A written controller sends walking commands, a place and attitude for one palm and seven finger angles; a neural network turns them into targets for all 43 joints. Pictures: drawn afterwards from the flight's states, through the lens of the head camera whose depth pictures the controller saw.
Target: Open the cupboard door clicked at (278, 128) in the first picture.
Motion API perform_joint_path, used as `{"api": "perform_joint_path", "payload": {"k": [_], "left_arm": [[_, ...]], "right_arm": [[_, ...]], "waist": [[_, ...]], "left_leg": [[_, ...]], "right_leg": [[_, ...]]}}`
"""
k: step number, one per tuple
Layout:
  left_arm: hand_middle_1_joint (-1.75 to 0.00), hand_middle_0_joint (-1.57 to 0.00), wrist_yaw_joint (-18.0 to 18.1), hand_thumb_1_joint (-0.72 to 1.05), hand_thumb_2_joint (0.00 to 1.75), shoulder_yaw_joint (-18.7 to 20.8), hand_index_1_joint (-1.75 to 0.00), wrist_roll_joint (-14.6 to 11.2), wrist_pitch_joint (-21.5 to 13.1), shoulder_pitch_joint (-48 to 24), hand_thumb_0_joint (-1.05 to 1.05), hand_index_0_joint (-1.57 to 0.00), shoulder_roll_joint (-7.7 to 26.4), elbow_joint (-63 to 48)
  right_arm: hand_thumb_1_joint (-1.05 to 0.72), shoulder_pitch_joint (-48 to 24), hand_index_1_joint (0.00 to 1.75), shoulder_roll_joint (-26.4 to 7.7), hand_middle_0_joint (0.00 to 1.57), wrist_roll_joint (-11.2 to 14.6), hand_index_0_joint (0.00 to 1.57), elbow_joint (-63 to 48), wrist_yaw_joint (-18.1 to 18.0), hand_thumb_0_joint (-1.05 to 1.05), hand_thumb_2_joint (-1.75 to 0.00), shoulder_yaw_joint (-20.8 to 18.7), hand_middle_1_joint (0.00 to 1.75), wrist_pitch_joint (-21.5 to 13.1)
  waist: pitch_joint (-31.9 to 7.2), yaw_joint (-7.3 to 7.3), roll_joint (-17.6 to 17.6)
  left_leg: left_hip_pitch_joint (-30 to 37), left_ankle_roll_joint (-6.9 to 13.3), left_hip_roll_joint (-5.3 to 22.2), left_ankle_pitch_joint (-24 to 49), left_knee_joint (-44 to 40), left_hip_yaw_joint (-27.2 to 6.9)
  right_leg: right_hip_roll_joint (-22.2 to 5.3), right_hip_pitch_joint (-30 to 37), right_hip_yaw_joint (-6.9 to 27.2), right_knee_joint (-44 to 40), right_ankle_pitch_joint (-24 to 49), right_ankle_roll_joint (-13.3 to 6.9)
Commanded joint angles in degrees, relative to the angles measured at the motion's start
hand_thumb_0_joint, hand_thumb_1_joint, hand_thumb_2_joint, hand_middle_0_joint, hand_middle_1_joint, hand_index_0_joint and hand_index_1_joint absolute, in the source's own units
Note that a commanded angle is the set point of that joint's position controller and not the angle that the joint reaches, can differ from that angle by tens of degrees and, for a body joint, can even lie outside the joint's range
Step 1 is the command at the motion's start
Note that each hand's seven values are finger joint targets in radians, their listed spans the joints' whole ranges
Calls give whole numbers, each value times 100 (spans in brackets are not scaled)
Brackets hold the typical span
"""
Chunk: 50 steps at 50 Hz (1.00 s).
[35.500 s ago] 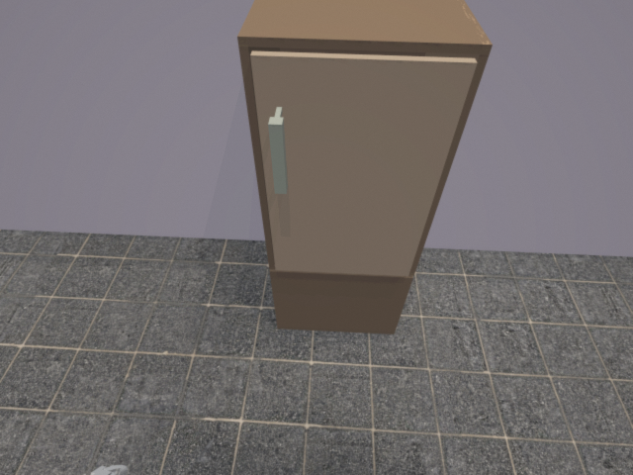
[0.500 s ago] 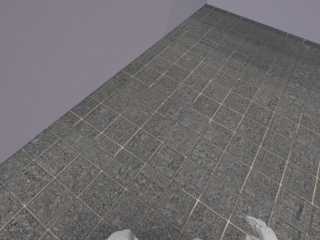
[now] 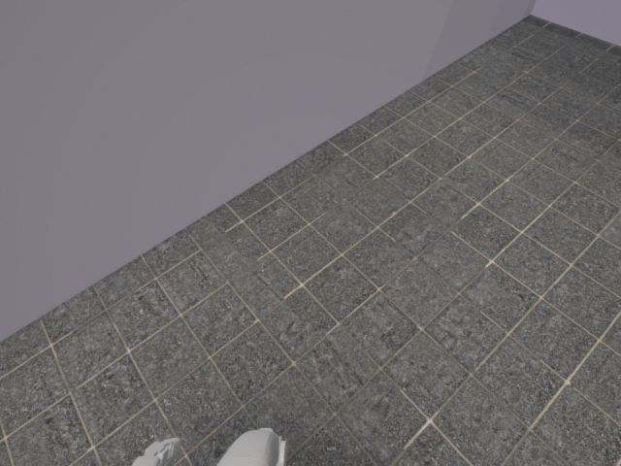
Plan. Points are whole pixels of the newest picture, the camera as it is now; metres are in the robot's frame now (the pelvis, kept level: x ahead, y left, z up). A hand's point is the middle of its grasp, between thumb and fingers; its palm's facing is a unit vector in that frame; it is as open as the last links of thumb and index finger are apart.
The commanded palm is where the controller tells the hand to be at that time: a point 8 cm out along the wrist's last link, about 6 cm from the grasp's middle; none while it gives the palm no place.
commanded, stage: turn to face it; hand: left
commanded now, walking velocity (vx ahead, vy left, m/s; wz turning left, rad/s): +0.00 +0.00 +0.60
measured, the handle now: out of the picture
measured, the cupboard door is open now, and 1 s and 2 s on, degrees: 47 47 47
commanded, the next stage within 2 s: none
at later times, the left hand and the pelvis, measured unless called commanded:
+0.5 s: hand out of the picture +0.02 +0.25 -0.16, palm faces +0.34 -0.91 -0.26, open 7.4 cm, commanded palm none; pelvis +0.00 +0.01 +0.00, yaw +18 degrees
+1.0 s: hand out of the picture -0.06 +0.17 -0.17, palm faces +0.62 -0.75 -0.23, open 7.4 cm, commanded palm none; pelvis +0.02 -0.01 +0.00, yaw +39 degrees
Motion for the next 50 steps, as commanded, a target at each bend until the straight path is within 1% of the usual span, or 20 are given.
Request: {"api": "perform_joint_path", "payload": {"k": [1, 7, 9, 10, 11, 12, 13, 16, 19, 26, 30, 31, 32, 33, 34, 36, 38, 46, 48, 50], "left_arm": [[-30, -20, 69, 90, 90, 326, -30, 20, -148, 449, 0, -20, 1170, -249], [-30, -20, 37, 90, 90, 433, -30, 59, -94, 565, 0, -20, 1418, -143], [-30, -20, 1, 90, 90, 459, -30, 25, -74, 441, 0, -20, 1435, -146], [-30, -20, -21, 90, 90, 444, -30, -13, -56, 338, 0, -20, 1372, -164], [-30, -20, -66, 90, 90, 401, -30, -60, -8, 349, 0, -20, 1045, -365], [-30, -20, -59, 90, 90, 266, -30, -28, 34, -78, 0, -20, 822, -645], [-30, -20, -4, 90, 90, 283, -30, 33, 123, -396, 0, -20, 951, -614], [-30, -20, -86, 90, 90, 334, -30, 13, 128, -253, 0, -20, 919, -307], [-30, -20, -125, 90, 90, 340, -30, 14, 163, -2, 0, -20, 901, -179], [-30, -20, -101, 90, 90, 284, -30, -17, 116, -255, 0, -20, 831, -385], [-30, -20, -52, 90, 90, 322, -30, -54, 11, 327, 0, -20, 927, -280], [-30, -20, -9, 90, 90, 379, -30, -34, -50, 581, 0, -20, 1131, -238], [-30, -20, 46, 90, 90, 490, -30, 60, -106, 704, 0, -20, 1637, -228], [-30, -20, 39, 90, 90, 436, -30, 62, -84, 574, 0, -20, 1777, -287], [-30, -20, 68, 90, 90, 387, -30, 23, -117, 421, 0, -20, 1488, -274], [-30, -20, 66, 90, 90, 285, -30, -13, -100, -43, 0, -20, 1105, -374], [-30, -20, 61, 90, 90, 262, -30, -11, -137, 75, 0, -20, 1044, -357], [-30, -20, 41, 90, 90, 407, -30, 58, -100, 709, 0, -20, 1385, -104], [-30, -20, 25, 90, 90, 442, -30, 49, -85, 611, 0, -20, 1441, -100], [-30, -20, -15, 90, 90, 443, -30, -13, -66, 459, 0, -20, 1418, -131]], "right_arm": [[-90, -483, 30, -184, 20, 22, 20, -523, 36, 0, -90, -10, 30, -170], [-90, -622, 30, -158, 20, 46, 20, -617, 50, 0, -90, 37, 30, -232], [-90, -303, 30, -310, 20, 20, 20, -577, 33, 0, -90, 7, 30, -269], [-90, 83, 30, -510, 20, -3, 20, -500, 36, 0, -90, -47, 30, -307], [-90, 524, 30, -1217, 20, -64, 20, -461, -3, 0, -90, -224, 30, -367], [-90, 920, 30, -1623, 20, -42, 20, -375, -61, 0, -90, -317, 30, -328], [-90, 1009, 30, -1481, 20, -34, 20, -294, -130, 0, -90, -280, 30, -340], [-90, 104, 30, -1092, 20, -47, 20, -556, -230, 0, -90, -159, 30, -392], [-90, -70, 30, -1028, 20, -32, 20, -576, -210, 0, -90, -113, 30, -425], [-90, 68, 30, -1082, 20, -75, 20, -542, -165, 0, -90, -200, 30, -348], [-90, -166, 30, -1023, 20, -26, 20, -632, -164, 0, -90, -236, 30, -306], [-90, -191, 30, -807, 20, 17, 20, -677, -145, 0, -90, -216, 30, -305], [-90, -70, 30, -416, 20, 68, 20, -774, -112, 0, -90, -160, 30, -320], [-90, -176, 30, -500, 20, 3, 20, -853, -86, 0, -90, -161, 30, -326], [-90, -254, 30, -587, 20, -34, 20, -734, -90, 0, -90, -189, 30, -252], [-90, -155, 30, -486, 20, -18, 20, -543, -38, 0, -90, -158, 30, -181], [-90, -236, 30, -353, 20, 5, 20, -504, 4, 0, -90, -85, 30, -161], [-90, -820, 30, -160, 20, 46, 20, -636, 55, 0, -90, 43, 30, -217], [-90, -640, 30, -224, 20, 44, 20, -625, 38, 0, -90, 35, 30, -253], [-90, -71, 30, -483, 20, -2, 20, -508, 29, 0, -90, -34, 30, -310]], "waist": [[-795, 323, -1246], [-812, 411, -1443], [-935, 197, -1167], [-1147, -45, -655], [-1492, -272, 986], [-1411, -472, 1565], [-1431, -507, 904], [-895, -34, 687], [-799, 155, 623], [-837, 31, 753], [-1016, 314, 730], [-1144, 442, 223], [-1167, 484, -1402], [-962, 471, -1591], [-797, 367, -1688], [-564, 96, -1421], [-636, 121, -1307], [-733, 474, -1534], [-803, 341, -1445], [-1110, -12, -923]], "left_leg": [[-202, -80, 204, -31, -723, 305], [590, 87, 122, 2, -2253, 663], [1373, 176, 76, 667, -3164, 701], [2209, 274, 209, 1435, -3875, 480], [3282, 963, 1680, 3101, -4150, -1497], [3277, 1752, 2667, 4675, -4290, -2598], [3092, 1753, 2543, 4023, -4313, -2531], [2105, 1351, 1657, 2888, -4497, -1602], [1925, 1200, 1294, 2510, -4584, -1275], [1725, 1265, 1169, 2063, -4457, -1856], [1154, 1020, 867, 2446, -3860, -2002], [567, 754, 575, 1851, -3401, -1806], [-623, 273, -241, 80, -2123, -758], [-610, 166, -349, -1066, -668, -335], [-553, 167, -80, -858, 170, -547], [-575, 40, 157, -130, 724, -340], [-491, -49, 182, 73, 370, -78], [365, 74, 56, -85, -2017, 578], [832, 146, 9, 248, -2617, 673], [2117, 295, 62, 1358, -3823, 552]], "right_leg": [[-1395, 1337, 369, -788, 4095, -516], [-1665, 1188, 134, -494, 3787, -525], [-1606, 772, -100, -24, 3218, -289], [-1470, 284, -328, 756, 2724, -44], [-714, -1243, -589, 2110, 65, 416], [-254, -2122, -48, 3114, -2191, 543], [-291, -2298, 510, 3593, -1872, 501], [-255, -2088, 746, 3750, -675, 556], [-119, -1770, 661, 3226, -340, 582], [265, -1046, 524, 1542, -581, 512], [469, 372, 450, -231, 214, 401], [19, 1193, 835, -1066, 495, 291], [-1542, 1918, 2414, -1617, 662, -229], [-2427, 1146, 2730, -1601, 1382, -792], [-2136, 707, 2499, -1483, 1795, -838], [-1490, 667, 1294, -1142, 2805, -668], [-1312, 932, 709, -988, 3571, -545], [-1538, 1387, 204, -552, 4221, -527], [-1585, 1177, 81, -283, 4010, -423], [-1436, 501, -277, 786, 3366, -57]]}}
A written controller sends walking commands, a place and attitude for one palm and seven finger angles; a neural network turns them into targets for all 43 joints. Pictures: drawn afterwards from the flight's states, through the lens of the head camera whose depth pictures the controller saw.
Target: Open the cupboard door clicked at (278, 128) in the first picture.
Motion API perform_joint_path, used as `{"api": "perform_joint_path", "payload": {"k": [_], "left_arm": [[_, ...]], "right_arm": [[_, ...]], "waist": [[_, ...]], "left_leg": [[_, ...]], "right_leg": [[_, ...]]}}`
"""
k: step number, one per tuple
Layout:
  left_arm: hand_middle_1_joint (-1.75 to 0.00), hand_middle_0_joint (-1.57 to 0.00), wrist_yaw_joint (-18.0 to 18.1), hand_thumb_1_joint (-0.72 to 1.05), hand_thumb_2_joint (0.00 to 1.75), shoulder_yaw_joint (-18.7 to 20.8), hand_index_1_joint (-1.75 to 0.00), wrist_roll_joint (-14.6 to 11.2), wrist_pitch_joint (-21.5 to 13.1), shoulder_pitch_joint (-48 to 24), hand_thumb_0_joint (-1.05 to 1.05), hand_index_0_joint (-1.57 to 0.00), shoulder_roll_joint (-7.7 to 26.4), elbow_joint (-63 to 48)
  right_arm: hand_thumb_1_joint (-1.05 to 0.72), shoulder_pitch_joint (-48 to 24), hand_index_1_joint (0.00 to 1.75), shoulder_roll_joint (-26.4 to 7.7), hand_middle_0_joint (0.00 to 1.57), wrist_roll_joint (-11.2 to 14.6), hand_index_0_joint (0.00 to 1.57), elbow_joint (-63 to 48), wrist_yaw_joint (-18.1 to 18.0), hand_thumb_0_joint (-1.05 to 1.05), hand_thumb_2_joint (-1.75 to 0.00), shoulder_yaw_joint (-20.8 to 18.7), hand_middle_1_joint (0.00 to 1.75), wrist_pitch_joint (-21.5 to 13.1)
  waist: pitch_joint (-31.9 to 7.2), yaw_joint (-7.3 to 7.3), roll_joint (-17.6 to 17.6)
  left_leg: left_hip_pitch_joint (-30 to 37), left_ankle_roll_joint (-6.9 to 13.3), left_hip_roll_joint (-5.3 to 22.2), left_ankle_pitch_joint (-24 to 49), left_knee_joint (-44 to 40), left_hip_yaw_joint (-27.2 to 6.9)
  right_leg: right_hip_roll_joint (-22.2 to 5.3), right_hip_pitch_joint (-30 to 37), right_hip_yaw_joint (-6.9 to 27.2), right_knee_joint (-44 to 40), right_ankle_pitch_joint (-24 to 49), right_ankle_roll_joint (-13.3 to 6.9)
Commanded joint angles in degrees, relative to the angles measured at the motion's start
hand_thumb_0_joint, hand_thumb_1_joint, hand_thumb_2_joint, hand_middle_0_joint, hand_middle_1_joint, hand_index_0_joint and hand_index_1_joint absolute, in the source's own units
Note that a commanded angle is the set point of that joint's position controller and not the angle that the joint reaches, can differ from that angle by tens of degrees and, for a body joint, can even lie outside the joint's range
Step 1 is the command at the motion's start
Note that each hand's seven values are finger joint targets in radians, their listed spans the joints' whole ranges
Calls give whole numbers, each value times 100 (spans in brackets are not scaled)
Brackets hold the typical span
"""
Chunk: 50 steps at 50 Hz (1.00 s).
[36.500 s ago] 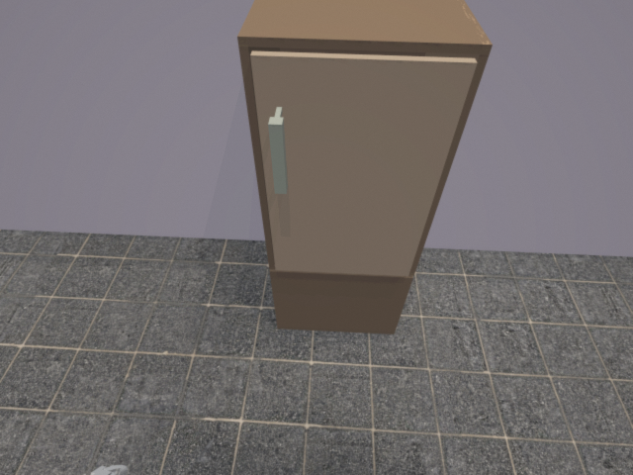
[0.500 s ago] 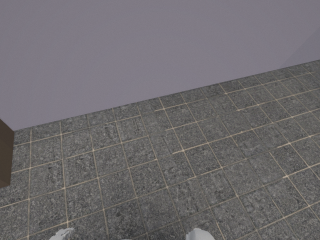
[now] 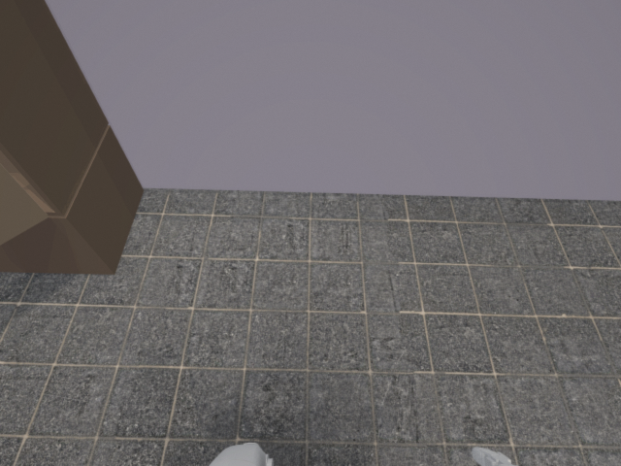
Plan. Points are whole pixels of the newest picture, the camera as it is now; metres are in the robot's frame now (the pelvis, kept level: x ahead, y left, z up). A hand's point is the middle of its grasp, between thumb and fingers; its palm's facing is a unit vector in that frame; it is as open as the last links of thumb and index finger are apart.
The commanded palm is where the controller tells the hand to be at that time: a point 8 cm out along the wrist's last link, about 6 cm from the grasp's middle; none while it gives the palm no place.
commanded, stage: turn to face it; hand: left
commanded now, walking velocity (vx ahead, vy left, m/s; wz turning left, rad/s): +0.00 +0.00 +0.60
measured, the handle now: out of the picture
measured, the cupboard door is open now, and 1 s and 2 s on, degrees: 47 47 47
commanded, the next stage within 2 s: take the last steps up to it in 1.46 s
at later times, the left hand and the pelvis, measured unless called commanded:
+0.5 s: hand out of the picture +0.10 +0.22 -0.15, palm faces +0.26 -0.93 -0.27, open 7.4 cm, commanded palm none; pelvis +0.02 -0.02 +0.00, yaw +16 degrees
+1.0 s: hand out of the picture -0.09 +0.20 -0.19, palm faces +0.60 -0.76 -0.25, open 7.4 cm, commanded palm none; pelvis +0.01 +0.00 -0.01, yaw +35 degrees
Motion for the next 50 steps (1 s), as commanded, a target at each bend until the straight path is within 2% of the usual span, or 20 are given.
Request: {"api": "perform_joint_path", "payload": {"k": [1, 2, 3, 6, 9, 17, 22, 23, 24, 25, 26, 30, 38, 41, 43, 44, 45, 46, 47, 50], "left_arm": [[-30, -20, -13, 90, 90, 337, -30, -84, -38, 63, 0, -20, 953, -484], [-30, -20, -21, 90, 90, 188, -30, -84, 1, -270, 0, -20, 639, -772], [-30, -20, 38, 90, 90, 208, -30, -26, 98, -595, 0, -20, 803, -788], [-30, -20, -39, 90, 90, 261, -30, -19, 130, -553, 0, -20, 747, -492], [-30, -20, -76, 90, 90, 273, -30, -6, 148, -270, 0, -20, 740, -346], [-30, -20, -41, 90, 90, 207, -30, -47, 104, -790, 0, -20, 665, -595], [-30, -20, 8, 90, 90, 213, -30, -108, 30, -381, 0, -20, 692, -534], [-30, -20, 33, 90, 90, 256, -30, -108, -16, -109, 0, -20, 775, -477], [-30, -20, 75, 90, 90, 327, -30, -51, -86, 134, 0, -20, 1123, -434], [-30, -20, 112, 90, 90, 389, -30, 30, -113, 150, 0, -20, 1543, -466], [-30, -20, 102, 90, 90, 298, -30, -19, -83, 55, 0, -20, 1471, -492], [-30, -20, 105, 90, 90, 161, -30, -61, -129, -521, 0, -20, 809, -590], [-30, -20, 91, 90, 90, 275, -30, -3, -123, 241, 0, -20, 1096, -308], [-30, -20, 71, 90, 90, 335, -30, 28, -102, 285, 0, -20, 1201, -257], [-30, -20, 38, 90, 90, 363, -30, -12, -88, 216, 0, -20, 1269, -236], [-30, -20, 18, 90, 90, 365, -30, -54, -78, 103, 0, -20, 1254, -267], [-30, -20, -18, 90, 90, 317, -30, -83, -43, 110, 0, -20, 948, -421], [-30, -20, -28, 90, 90, 168, -30, -89, -6, -210, 0, -20, 615, -688], [-30, -20, 59, 90, 90, 187, -30, -23, 112, -571, 0, -20, 784, -654], [-30, -20, -23, 90, 90, 221, -30, -28, 135, -464, 0, -20, 728, -337]], "right_arm": [[-90, 906, 30, -1217, 20, -100, 20, -347, -60, 0, -90, -313, 30, -309], [-90, 1313, 30, -1724, 20, -79, 20, -295, -112, 0, -90, -434, 30, -283], [-90, 1428, 30, -1608, 20, -61, 20, -185, -170, 0, -90, -398, 30, -274], [-90, 475, 30, -1209, 20, -93, 20, -486, -280, 0, -90, -283, 30, -317], [-90, 388, 30, -1068, 20, -63, 20, -472, -273, 0, -90, -213, 30, -378], [-90, 755, 30, -1113, 20, -104, 20, -347, -250, 0, -90, -287, 30, -339], [-90, 511, 30, -1077, 20, -81, 20, -411, -251, 0, -90, -338, 30, -265], [-90, 433, 30, -984, 20, -47, 20, -455, -243, 0, -90, -336, 30, -258], [-90, 483, 30, -718, 20, 10, 20, -482, -203, 0, -90, -303, 30, -274], [-90, 542, 30, -421, 20, 30, 20, -603, -174, 0, -90, -269, 30, -288], [-90, 540, 30, -570, 20, -70, 20, -559, -155, 0, -90, -295, 30, -241], [-90, 589, 30, -461, 20, -34, 20, -251, -58, 0, -90, -250, 30, -92], [-90, -204, 30, -240, 20, -15, 20, -391, -2, 0, -90, -101, 30, -98], [-90, -208, 30, -243, 20, 2, 20, -458, -7, 0, -90, -78, 30, -170], [-90, 106, 30, -375, 20, -22, 20, -421, -34, 0, -90, -91, 30, -219], [-90, 518, 30, -565, 20, -46, 20, -331, -39, 0, -90, -152, 30, -261], [-90, 880, 30, -1154, 20, -90, 20, -299, -57, 0, -90, -295, 30, -306], [-90, 1309, 30, -1694, 20, -85, 20, -246, -118, 0, -90, -416, 30, -292], [-90, 1469, 30, -1564, 20, -53, 20, -110, -197, 0, -90, -373, 30, -289], [-90, 564, 30, -1130, 20, -89, 20, -384, -306, 0, -90, -235, 30, -342]], "waist": [[-1666, -523, 981], [-1658, -714, 2107], [-1668, -746, 1352], [-999, -273, 1039], [-1009, -82, 900], [-1060, -238, 1077], [-1142, -24, 1216], [-1238, 133, 1009], [-1386, 240, 76], [-1302, 267, -1405], [-1125, 153, -965], [-852, -215, -973], [-738, 167, -925], [-892, 172, -980], [-1058, -29, -914], [-1287, -299, -586], [-1627, -476, 916], [-1686, -711, 2073], [-1717, -757, 1458], [-1020, -281, 877]], "left_leg": [[2332, 788, 1218, 2730, -1687, -1579], [2547, 1671, 2462, 4857, -1848, -3112], [2238, 1769, 2428, 3943, -1849, -2942], [1124, 1332, 1575, 2409, -2173, -2238], [1168, 1142, 1197, 2583, -2206, -1827], [1249, 1265, 1107, 2810, -2002, -2388], [509, 1053, 830, 2984, -1564, -2719], [90, 861, 642, 2548, -1313, -2662], [-738, 517, 217, 1373, -600, -2197], [-1562, 44, -634, -974, 803, -958], [-1398, 69, -390, -1222, 2020, -1004], [-1371, -114, 45, -46, 3021, -716], [-822, -85, 41, -256, 959, -71], [-399, 33, -38, -279, 140, 98], [379, 128, -155, 375, -751, 208], [1240, 232, -54, 1152, -1470, 89], [2378, 731, 1178, 2547, -1724, -1476], [2603, 1659, 2461, 4798, -1851, -3044], [2360, 1679, 2402, 4472, -1847, -2874], [1269, 1366, 1661, 2916, -2162, -2092]], "right_leg": [[-432, -1170, 124, 1893, 1387, 129], [178, -2326, 526, 3044, -1843, 354], [115, -2427, 1166, 3436, -1688, 279], [124, -2341, 1426, 3605, -433, 326], [240, -2164, 1391, 3283, 59, 371], [568, -1730, 1354, 1817, -223, 372], [917, -214, 1220, 35, 303, 214], [801, 489, 1284, -799, 830, 180], [-96, 1434, 2098, -1523, 985, -40], [-1647, 1657, 3440, -1734, 1772, -706], [-1919, 870, 3149, -1627, 2320, -1008], [-860, 549, 1467, -1262, 3570, -720], [-1105, 931, 935, -1012, 4201, -748], [-1221, 981, 839, -702, 4256, -735], [-1128, 664, 568, -144, 4121, -489], [-1057, 182, 357, 561, 3706, -262], [-451, -1170, 113, 1811, 1407, 124], [145, -2292, 483, 2961, -1831, 344], [96, -2383, 1209, 3371, -1662, 259], [100, -2268, 1413, 3613, -463, 300]]}}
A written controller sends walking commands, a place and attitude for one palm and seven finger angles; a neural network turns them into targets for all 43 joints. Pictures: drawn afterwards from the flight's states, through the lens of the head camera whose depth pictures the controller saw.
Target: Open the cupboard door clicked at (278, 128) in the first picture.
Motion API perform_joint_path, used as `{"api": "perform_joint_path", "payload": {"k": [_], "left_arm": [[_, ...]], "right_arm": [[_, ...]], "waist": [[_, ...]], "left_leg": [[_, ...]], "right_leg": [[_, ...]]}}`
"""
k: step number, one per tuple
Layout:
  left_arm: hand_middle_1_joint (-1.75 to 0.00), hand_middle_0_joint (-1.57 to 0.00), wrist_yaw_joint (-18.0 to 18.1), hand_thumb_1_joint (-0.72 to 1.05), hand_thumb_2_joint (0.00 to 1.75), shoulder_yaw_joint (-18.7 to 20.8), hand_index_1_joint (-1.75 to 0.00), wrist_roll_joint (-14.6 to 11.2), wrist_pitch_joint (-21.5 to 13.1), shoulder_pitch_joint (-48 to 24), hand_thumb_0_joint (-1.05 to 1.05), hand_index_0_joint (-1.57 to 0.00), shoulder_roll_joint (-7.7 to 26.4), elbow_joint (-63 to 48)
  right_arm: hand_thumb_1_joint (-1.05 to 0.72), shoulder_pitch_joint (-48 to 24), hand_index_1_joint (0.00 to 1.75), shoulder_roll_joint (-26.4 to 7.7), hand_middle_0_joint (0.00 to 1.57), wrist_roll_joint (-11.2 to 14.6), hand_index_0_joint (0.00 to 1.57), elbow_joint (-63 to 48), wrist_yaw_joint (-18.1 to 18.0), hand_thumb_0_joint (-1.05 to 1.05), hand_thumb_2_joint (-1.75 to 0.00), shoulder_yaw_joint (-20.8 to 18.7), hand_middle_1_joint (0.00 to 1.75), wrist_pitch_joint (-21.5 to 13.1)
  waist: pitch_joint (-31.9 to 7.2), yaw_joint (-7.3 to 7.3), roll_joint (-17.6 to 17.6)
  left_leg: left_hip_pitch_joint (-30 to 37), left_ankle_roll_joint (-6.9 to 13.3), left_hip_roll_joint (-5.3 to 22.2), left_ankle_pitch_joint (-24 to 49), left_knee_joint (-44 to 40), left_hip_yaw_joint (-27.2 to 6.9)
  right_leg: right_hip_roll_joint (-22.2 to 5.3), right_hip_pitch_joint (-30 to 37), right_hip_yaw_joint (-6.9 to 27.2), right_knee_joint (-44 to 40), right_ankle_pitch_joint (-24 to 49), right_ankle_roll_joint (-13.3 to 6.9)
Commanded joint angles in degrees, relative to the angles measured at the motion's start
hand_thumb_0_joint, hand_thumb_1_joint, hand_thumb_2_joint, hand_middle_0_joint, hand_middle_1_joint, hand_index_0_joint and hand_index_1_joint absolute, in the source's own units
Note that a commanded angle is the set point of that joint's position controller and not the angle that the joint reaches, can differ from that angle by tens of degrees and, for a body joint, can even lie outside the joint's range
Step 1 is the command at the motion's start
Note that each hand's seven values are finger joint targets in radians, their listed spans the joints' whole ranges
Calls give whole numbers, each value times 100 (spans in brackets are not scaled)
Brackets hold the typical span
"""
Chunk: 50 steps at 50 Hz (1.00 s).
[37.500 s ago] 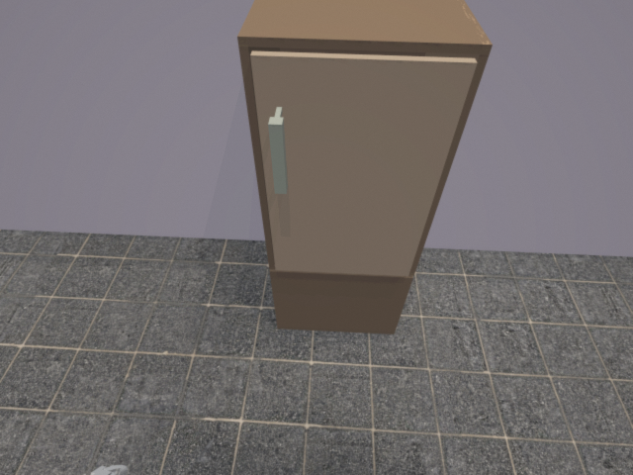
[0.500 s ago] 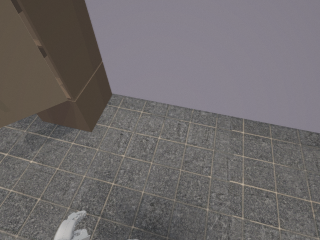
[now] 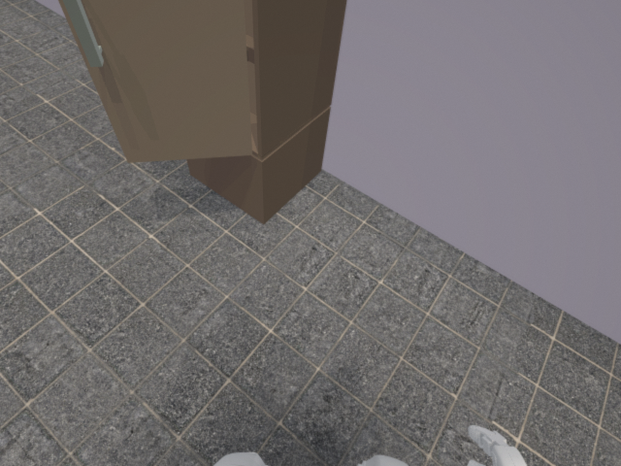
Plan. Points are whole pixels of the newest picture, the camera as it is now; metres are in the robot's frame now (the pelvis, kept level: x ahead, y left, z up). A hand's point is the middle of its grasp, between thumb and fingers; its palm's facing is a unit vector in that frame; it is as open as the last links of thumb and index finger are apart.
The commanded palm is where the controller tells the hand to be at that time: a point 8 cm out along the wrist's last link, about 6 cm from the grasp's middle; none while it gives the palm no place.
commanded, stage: turn to face it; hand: left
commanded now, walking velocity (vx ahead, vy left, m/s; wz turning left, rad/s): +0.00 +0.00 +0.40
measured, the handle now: (84, 21) +0.87 +0.55 +0.05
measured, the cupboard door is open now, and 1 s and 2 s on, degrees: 47 47 47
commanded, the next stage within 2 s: take the last steps up to it in 0.46 s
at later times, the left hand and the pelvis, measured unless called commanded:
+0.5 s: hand out of the picture +0.09 +0.17 -0.15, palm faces +0.18 -0.96 -0.23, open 7.4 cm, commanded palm none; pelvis +0.01 -0.03 +0.01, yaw +10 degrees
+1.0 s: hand out of the picture -0.13 +0.18 -0.17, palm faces +0.44 -0.87 -0.21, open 7.4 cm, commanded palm none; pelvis +0.03 +0.04 +0.00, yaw +20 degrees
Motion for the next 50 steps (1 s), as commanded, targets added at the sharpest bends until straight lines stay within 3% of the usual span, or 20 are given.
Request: {"api": "perform_joint_path", "payload": {"k": [1, 4, 14, 19, 21, 22, 23, 24, 25, 26, 28, 30, 34, 37, 42, 45, 47, 48, 49, 50], "left_arm": [[-30, -20, -84, 90, 90, 72, -30, 42, -186, -348, 0, -20, 335, -553], [-30, -20, -102, 90, 90, 64, -30, 51, -171, -125, 0, -20, 328, -430], [-30, -20, -67, 90, 90, -24, -30, 13, -215, -687, 0, -20, 155, -558], [-30, -20, -20, 90, 90, -52, -30, -35, -245, -606, 0, -20, 52, -481], [-30, -20, 6, 90, 90, -42, -30, -59, -296, -319, 0, -20, 51, -358], [-30, -20, 30, 90, 90, -29, -30, -67, -337, -127, 0, -20, 102, -276], [-30, -20, 66, 90, 90, 3, -30, -42, -390, 4, 0, -20, 294, -215], [-30, -20, 97, 90, 90, 53, -30, 13, -432, 72, 0, -20, 603, -177], [-30, -20, 80, 90, 90, 57, -30, 48, -426, 3, 0, -20, 798, -245], [-30, -20, 98, 90, 90, 49, -30, 24, -456, -76, 0, -20, 599, -280], [-30, -20, 78, 90, 90, -33, -30, -3, -483, -327, 0, -20, 319, -251], [-30, -20, 51, 90, 90, -14, -30, -13, -532, -191, 0, -20, 257, -223], [-30, -20, 13, 90, 90, 60, -30, 22, -637, 395, 0, -20, 242, 5], [-30, -20, -20, 90, 90, 82, -30, 54, -678, 760, 0, -20, 300, 227], [-30, -20, -76, 90, 90, 82, -30, 108, -687, 968, 0, -20, 428, 478], [-30, -20, -99, 90, 90, 85, -30, 120, -666, 834, 0, -20, 490, 518], [-30, -20, -124, 90, 90, 73, -30, 79, -622, 598, 0, -20, 454, 496], [-30, -20, -158, 90, 90, 12, -30, 51, -598, 592, 0, -20, 176, 424], [-30, -20, -185, 90, 90, -82, -30, 24, -606, 486, 0, -20, -173, 195], [-30, -20, -147, 90, 90, -125, -30, 55, -609, 9, 0, -20, -73, 30]], "right_arm": [[-90, 508, 30, -1077, 20, -40, 20, -181, -202, 0, -90, -258, 30, -92], [-90, 536, 30, -965, 20, -3, 20, -115, -193, 0, -90, -200, 30, -141], [-90, 1108, 30, -870, 20, -48, 20, 172, -217, 0, -90, -204, 30, -126], [-90, 1112, 30, -805, 20, -71, 20, 251, -235, 0, -90, -213, 30, -81], [-90, 1027, 30, -740, 20, -43, 20, 290, -233, 0, -90, -208, 30, -74], [-90, 977, 30, -681, 20, -6, 20, 305, -222, 0, -90, -186, 30, -78], [-90, 998, 30, -489, 20, 34, 20, 320, -189, 0, -90, -163, 30, -98], [-90, 1091, 30, -218, 20, 78, 20, 283, -145, 0, -90, -116, 30, -114], [-90, 1058, 30, -235, 20, 43, 20, 209, -125, 0, -90, -138, 30, -72], [-90, 914, 30, -345, 20, -26, 20, 272, -141, 0, -90, -213, 30, 45], [-90, 969, 30, -279, 20, -7, 20, 483, -121, 0, -90, -216, 30, 113], [-90, 1026, 30, -214, 20, -8, 20, 555, -74, 0, -90, -202, 30, 103], [-90, 563, 30, -148, 20, -50, 20, 468, -4, 0, -90, -187, 30, 48], [-90, 215, 30, -113, 20, -52, 20, 356, 57, 0, -90, -162, 30, 6], [-90, -164, 30, -17, 20, -19, 20, 183, 152, 0, -90, -88, 30, -76], [-90, 84, 30, 13, 20, -13, 20, 207, 167, 0, -90, -56, 30, -160], [-90, 949, 30, -231, 20, -17, 20, 483, 87, 0, -90, -79, 30, -251], [-90, 1664, 30, -705, 20, -47, 20, 674, 2, 0, -90, -198, 30, -302], [-90, 2463, 30, -1288, 20, -110, 20, 818, -84, 0, -90, -348, 30, -325], [-90, 2617, 30, -1315, 20, -90, 20, 871, -145, 0, -90, -319, 30, -293]], "waist": [[-782, -242, 920], [-870, -147, 986], [-904, -328, 1120], [-906, -272, 1208], [-952, -113, 1056], [-1025, -8, 926], [-1033, 33, 534], [-984, 3, -515], [-781, 9, -855], [-600, -2, -954], [-368, -189, -639], [-450, -151, -550], [-231, 105, -431], [-185, 260, -518], [-69, 307, -800], [-114, 116, -825], [-410, -329, -282], [-763, -659, 778], [-1054, -941, 2123], [-955, -983, 1545]], "left_leg": [[967, 562, 1642, 2340, -1845, -1797], [1068, 467, 1395, 2391, -1892, -1549], [1344, 628, 1394, 2601, -1794, -2135], [848, 612, 1321, 2677, -1660, -2460], [538, 460, 1132, 2551, -1470, -2430], [240, 281, 976, 2162, -1324, -2346], [-357, 11, 695, 1425, -1033, -2118], [-1074, -360, 5, -1, -310, -1298], [-950, -529, -281, -1216, 718, -720], [-1016, -534, -111, -1443, 1636, -784], [-1107, -625, 39, -918, 2523, -719], [-1307, -687, 149, -518, 2744, -617], [-1646, -754, 365, -278, 2373, -510], [-1741, -753, 417, -272, 1865, -365], [-1136, -643, 324, -257, 677, -22], [48, -528, 135, -108, -248, 230], [1646, -475, -37, 194, -1129, 466], [2742, -204, 724, -270, -1376, -493], [3272, 405, 2144, -533, -2054, -2532], [2801, 780, 2486, -597, -2290, -2891]], "right_leg": [[35, -1025, 607, 925, 767, 57], [139, -907, 556, 626, 1143, 108], [409, -629, 548, -614, 836, 70], [672, 364, 489, -1771, 697, -101], [733, 1080, 441, -2719, 1313, -156], [655, 1668, 466, -3471, 1830, -186], [202, 2352, 917, -3969, 2063, -318], [-889, 2667, 1945, -4270, 2241, -745], [-1736, 1989, 2259, -4458, 2528, -1287], [-1656, 1540, 2255, -4450, 3097, -1464], [-1077, 1510, 1461, -4197, 4032, -1389], [-958, 1820, 1099, -4249, 3868, -1178], [-1192, 2068, 1225, -4603, 2587, -1154], [-1289, 2306, 1203, -4736, 2238, -1155], [-1271, 1973, 839, -4764, 1910, -1101], [-1159, 1251, 576, -4491, 1590, -960], [-781, 472, 136, -3753, 1410, -720], [-333, -332, -267, -2356, 1177, -512], [345, -1454, -611, -575, -353, -244], [219, -1727, 48, 394, -374, -421]]}}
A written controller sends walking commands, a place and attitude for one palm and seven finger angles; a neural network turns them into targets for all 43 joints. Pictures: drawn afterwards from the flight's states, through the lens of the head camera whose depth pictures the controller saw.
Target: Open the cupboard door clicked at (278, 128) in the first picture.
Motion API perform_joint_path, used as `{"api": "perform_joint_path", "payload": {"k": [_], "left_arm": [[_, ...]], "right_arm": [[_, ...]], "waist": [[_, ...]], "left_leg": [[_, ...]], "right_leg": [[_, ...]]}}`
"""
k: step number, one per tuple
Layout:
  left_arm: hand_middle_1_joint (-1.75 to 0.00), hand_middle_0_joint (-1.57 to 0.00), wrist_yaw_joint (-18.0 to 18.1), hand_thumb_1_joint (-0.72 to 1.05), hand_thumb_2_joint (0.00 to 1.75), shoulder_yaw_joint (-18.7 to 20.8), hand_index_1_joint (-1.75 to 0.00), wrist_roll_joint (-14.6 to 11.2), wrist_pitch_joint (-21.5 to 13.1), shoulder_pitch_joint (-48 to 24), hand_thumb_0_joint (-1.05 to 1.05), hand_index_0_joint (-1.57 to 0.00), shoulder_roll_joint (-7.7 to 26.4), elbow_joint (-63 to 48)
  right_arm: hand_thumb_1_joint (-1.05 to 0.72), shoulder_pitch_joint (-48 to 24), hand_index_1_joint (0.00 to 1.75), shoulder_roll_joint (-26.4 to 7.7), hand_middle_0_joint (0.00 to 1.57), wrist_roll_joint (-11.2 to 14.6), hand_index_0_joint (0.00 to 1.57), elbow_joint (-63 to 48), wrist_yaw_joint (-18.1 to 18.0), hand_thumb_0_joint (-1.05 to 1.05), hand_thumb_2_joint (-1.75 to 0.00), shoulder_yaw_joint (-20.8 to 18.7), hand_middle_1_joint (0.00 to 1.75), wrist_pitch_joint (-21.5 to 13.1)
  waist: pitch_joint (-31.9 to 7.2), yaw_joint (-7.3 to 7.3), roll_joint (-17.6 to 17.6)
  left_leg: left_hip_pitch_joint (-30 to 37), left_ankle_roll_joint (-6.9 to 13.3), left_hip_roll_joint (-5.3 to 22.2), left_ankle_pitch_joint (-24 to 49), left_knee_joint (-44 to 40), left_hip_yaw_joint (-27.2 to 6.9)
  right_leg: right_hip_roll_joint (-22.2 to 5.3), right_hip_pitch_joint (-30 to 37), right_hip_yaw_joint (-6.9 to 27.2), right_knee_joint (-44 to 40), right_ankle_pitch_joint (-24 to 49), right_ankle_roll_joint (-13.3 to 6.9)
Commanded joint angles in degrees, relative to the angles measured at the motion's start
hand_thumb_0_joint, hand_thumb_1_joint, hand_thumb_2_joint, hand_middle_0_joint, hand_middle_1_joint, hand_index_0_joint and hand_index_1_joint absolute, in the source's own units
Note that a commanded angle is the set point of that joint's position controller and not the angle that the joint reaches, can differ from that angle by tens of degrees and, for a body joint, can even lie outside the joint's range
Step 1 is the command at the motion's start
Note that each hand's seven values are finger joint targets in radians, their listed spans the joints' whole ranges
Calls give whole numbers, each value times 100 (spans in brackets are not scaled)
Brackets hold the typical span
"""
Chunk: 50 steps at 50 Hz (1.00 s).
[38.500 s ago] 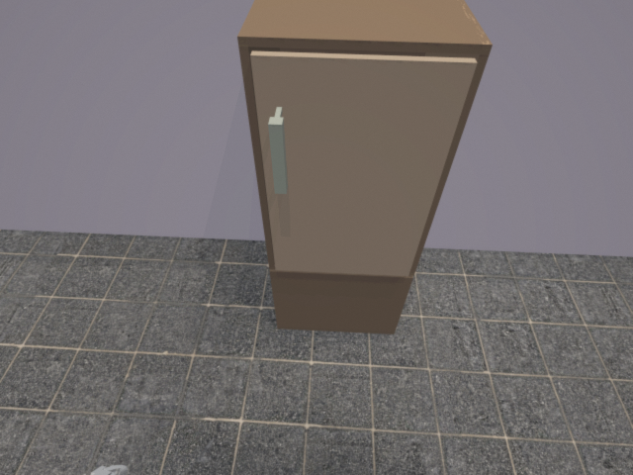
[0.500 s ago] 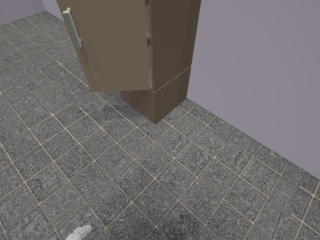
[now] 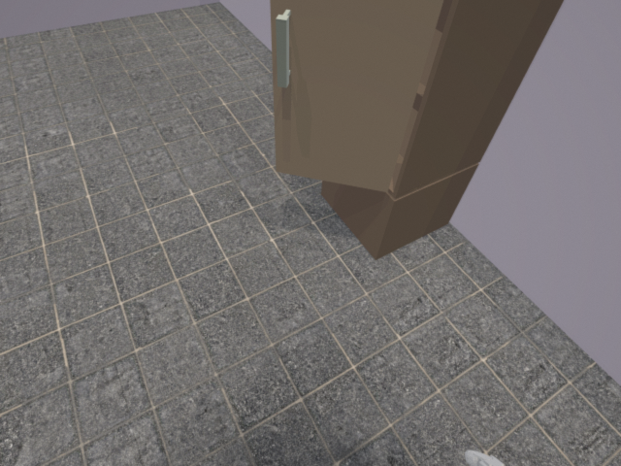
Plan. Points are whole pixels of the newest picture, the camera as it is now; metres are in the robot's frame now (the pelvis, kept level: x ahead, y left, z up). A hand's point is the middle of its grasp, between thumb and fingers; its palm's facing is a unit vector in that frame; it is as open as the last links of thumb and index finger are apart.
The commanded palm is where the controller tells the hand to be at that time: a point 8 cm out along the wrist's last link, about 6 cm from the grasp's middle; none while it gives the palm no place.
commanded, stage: take the last steps up to it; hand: left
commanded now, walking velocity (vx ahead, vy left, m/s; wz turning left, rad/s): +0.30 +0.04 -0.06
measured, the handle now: (285, 49) +0.96 +0.19 +0.04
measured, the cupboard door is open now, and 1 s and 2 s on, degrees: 47 47 47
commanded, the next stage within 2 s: come to a stop and stand still in 0.82 s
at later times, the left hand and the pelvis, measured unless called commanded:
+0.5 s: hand (236, 329) +0.34 +0.17 -0.15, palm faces -0.10 -0.97 -0.20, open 7.4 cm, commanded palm none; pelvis +0.17 +0.01 +0.00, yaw -3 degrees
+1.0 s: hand (211, 361) +0.29 +0.21 -0.18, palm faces +0.06 -0.99 -0.16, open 7.4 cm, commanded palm none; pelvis +0.35 +0.04 +0.00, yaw -2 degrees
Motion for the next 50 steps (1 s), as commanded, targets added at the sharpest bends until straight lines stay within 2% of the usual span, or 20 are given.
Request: {"api": "perform_joint_path", "payload": {"k": [1, 4, 7, 19, 21, 23, 24, 25, 26, 28, 31, 32, 35, 41, 43, 45, 46, 47, 48, 50], "left_arm": [[-30, -20, 10, 90, 90, -43, -30, -9, -195, -1334, 0, -20, 247, -937], [-30, -20, -90, 90, 90, -25, -30, 11, -134, -996, 0, -20, 197, -635], [-30, -20, -90, 90, 90, -25, -30, -5, -64, -810, 0, -20, 139, -558], [-30, -20, -147, 90, 90, -76, -30, -32, -68, -2573, 0, -20, 53, -1274], [-30, -20, -140, 90, 90, -62, -30, -34, -101, -2444, 0, -20, 114, -1272], [-30, -20, -109, 90, 90, 14, -30, -35, -176, -1393, 0, -20, 277, -972], [-30, -20, -59, 90, 90, 127, -30, -19, -243, -460, 0, -20, 593, -703], [-30, -20, 24, 90, 90, 274, -30, -14, -277, 417, 0, -20, 1147, -458], [-30, -20, 48, 90, 90, 277, -30, -121, -289, 290, 0, -20, 1214, -467], [-30, -20, 89, 90, 90, 128, -30, -139, -289, -747, 0, -20, 705, -726], [-30, -20, 91, 90, 90, 9, -30, -87, -397, -1101, 0, -20, 248, -741], [-30, -20, 80, 90, 90, -2, -30, -77, -426, -1087, 0, -20, 203, -709], [-30, -20, 70, 90, 90, 46, -30, -45, -488, -866, 0, -20, 135, -562], [-30, -20, 64, 90, 90, 22, -30, -26, -460, -579, 0, -20, 439, -272], [-30, -20, 72, 90, 90, 19, -30, -40, -410, -526, 0, -20, 503, -191], [-30, -20, 68, 90, 90, 4, -30, -55, -363, -551, 0, -20, 484, -165], [-30, -20, 69, 90, 90, -45, -30, -83, -334, -423, 0, -20, 340, -232], [-30, -20, 75, 90, 90, -129, -30, -134, -319, -234, 0, -20, 38, -318], [-30, -20, 144, 90, 90, -176, -30, -102, -257, -314, 0, -20, 100, -342], [-30, -20, 195, 90, 90, -215, -30, -117, -94, -405, 0, -20, -1, -220]], "right_arm": [[-90, 2095, 30, -1207, 20, -47, 20, 335, -286, 0, -90, -270, 30, -89], [-90, 1321, 30, -542, 20, -8, 20, 146, -309, 0, -90, -36, 30, -234], [-90, 1419, 30, -399, 20, 32, 20, 280, -314, 0, -90, 9, 30, -330], [-90, 2385, 30, -336, 20, -57, 20, 885, -372, 0, -90, 72, 30, -340], [-90, 2414, 30, -386, 20, -62, 20, 968, -380, 0, -90, 81, 30, -322], [-90, 2315, 30, -448, 20, -6, 20, 1009, -386, 0, -90, 78, 30, -308], [-90, 2188, 30, -387, 20, 72, 20, 953, -352, 0, -90, 68, 30, -335], [-90, 2238, 30, -152, 20, 153, 20, 754, -331, 0, -90, 77, 30, -363], [-90, 1945, 30, -283, 20, 148, 20, 691, -329, 0, -90, 25, 30, -314], [-90, 1363, 30, -11, 20, 68, 20, 547, -279, 0, -90, -8, 30, -233], [-90, 1839, 30, 282, 20, -11, 20, 746, -223, 0, -90, 20, 30, -58], [-90, 1891, 30, 336, 20, -17, 20, 774, -208, 0, -90, 22, 30, -22], [-90, 1502, 30, 472, 20, -16, 20, 615, -150, 0, -90, -5, 30, -27], [-90, 517, 30, 237, 20, 10, 20, 259, -69, 0, -90, 14, 30, -142], [-90, 466, 30, 145, 20, 4, 20, 260, -74, 0, -90, 27, 30, -176], [-90, 1044, 30, -106, 20, -27, 20, 454, -129, 0, -90, -1, 30, -235], [-90, 1663, 30, -545, 20, -78, 20, 579, -187, 0, -90, -70, 30, -280], [-90, 2072, 30, -1006, 20, -96, 20, 617, -267, 0, -90, -147, 30, -247], [-90, 1856, 30, -954, 20, -44, 20, 540, -343, 0, -90, -74, 30, -157], [-90, 839, 30, -610, 20, -4, 20, 284, -454, 0, -90, 75, 30, -139]], "waist": [[-392, -1094, 1337], [214, -568, 874], [94, -381, 761], [479, -671, 664], [375, -571, 662], [-195, -61, 424], [-725, 319, 136], [-1350, 509, -1002], [-1299, 409, -764], [-142, -29, -60], [-134, -498, -486], [-145, -557, -454], [-58, -486, -235], [62, -294, -559], [72, -344, -553], [-148, -666, -148], [-583, -881, 680], [-1029, -905, 1724], [-1041, -803, 1180], [-457, -454, 1107]], "left_leg": [[2204, 1140, 2180, -788, -1845, -2883], [1222, 887, 1604, 418, -2073, -1582], [1244, 886, 1405, 1323, -2145, -1006], [1737, 833, 1416, 2761, -1846, -664], [1710, 783, 1401, 3490, -1441, -587], [1334, 520, 1109, 4228, -119, -378], [243, 291, 790, 3485, 1100, -199], [-1388, -26, -158, -446, 3084, 192], [-1632, -4, -66, -1848, 4259, -428], [-1831, -24, 458, -882, 4177, -782], [-1154, -200, 613, -318, 3197, -552], [-1073, -256, 583, -227, 2916, -445], [-1091, -307, 526, 48, 2034, -279], [-973, -199, 282, 111, 702, -125], [-445, -146, 108, 287, 207, -10], [884, -56, -43, 699, -500, 74], [1940, 273, 747, 1539, -568, -800], [2580, 945, 2052, 3137, -804, -2218], [1890, 1164, 2326, 3421, -1034, -2297], [696, 1070, 2056, 3662, -1215, -1717]], "right_leg": [[300, -3410, 563, 3399, -509, -378], [108, -2920, 675, 3297, 564, -327], [201, -2728, 646, 2976, 1030, -267], [533, -2375, 325, 737, 1365, -499], [742, -1767, 159, 363, 1092, -617], [1000, -46, 49, -376, 1449, -756], [441, 1648, 753, -490, 1826, -1035], [-1338, 3043, 3147, -1037, 2848, -1764], [-1810, 2321, 3696, -1565, 2749, -2042], [-1259, 672, 2526, -1910, 2501, -1665], [-667, -259, 1137, -2204, 2808, -1258], [-553, -342, 1029, -2253, 2844, -1246], [-505, -318, 998, -2341, 2808, -1324], [-634, 299, 940, -2021, 3356, -1264], [-525, 225, 864, -1758, 3397, -1125], [-237, -284, 622, -778, 3491, -913], [211, -1009, 317, 357, 2510, -680], [840, -1797, -70, 1733, -419, -422], [787, -1553, 493, 2283, -1155, -440], [441, -1283, 855, 2166, -741, -290]]}}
